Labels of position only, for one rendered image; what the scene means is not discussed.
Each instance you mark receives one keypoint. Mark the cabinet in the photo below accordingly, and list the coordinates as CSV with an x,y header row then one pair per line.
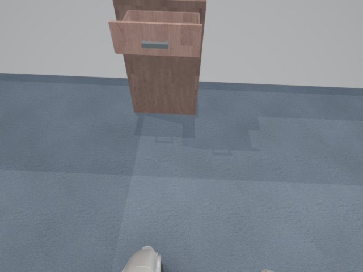
x,y
163,84

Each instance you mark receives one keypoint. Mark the robot left shin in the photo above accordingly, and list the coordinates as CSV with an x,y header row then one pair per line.
x,y
147,247

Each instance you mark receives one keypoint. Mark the handle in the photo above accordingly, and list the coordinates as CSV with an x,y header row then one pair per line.
x,y
152,44

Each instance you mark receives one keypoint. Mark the robot left thigh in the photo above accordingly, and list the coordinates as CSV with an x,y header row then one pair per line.
x,y
144,261

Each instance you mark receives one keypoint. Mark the drawer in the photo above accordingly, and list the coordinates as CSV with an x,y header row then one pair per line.
x,y
181,29

